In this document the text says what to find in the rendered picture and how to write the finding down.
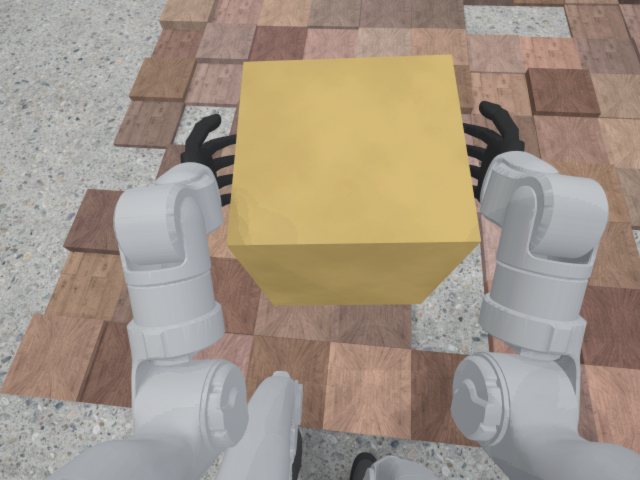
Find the left robot forearm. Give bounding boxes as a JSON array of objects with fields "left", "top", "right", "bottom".
[{"left": 113, "top": 162, "right": 225, "bottom": 431}]

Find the left robot upper arm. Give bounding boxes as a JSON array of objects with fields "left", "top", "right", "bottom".
[{"left": 44, "top": 359, "right": 249, "bottom": 480}]

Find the right robot hand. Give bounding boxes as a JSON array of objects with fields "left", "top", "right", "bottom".
[{"left": 463, "top": 101, "right": 525, "bottom": 202}]

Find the right robot upper arm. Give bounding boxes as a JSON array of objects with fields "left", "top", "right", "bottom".
[{"left": 451, "top": 352, "right": 640, "bottom": 480}]

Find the right robot foot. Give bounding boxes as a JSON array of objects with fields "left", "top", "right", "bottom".
[{"left": 350, "top": 452, "right": 377, "bottom": 480}]

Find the carton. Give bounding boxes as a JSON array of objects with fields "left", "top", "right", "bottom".
[{"left": 226, "top": 54, "right": 481, "bottom": 305}]

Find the right robot forearm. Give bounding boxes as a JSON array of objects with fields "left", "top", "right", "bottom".
[{"left": 478, "top": 151, "right": 609, "bottom": 423}]

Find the left robot shin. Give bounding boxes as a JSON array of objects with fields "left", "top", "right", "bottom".
[{"left": 272, "top": 371, "right": 298, "bottom": 480}]

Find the left robot hand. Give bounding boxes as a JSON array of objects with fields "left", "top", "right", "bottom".
[{"left": 181, "top": 114, "right": 237, "bottom": 207}]

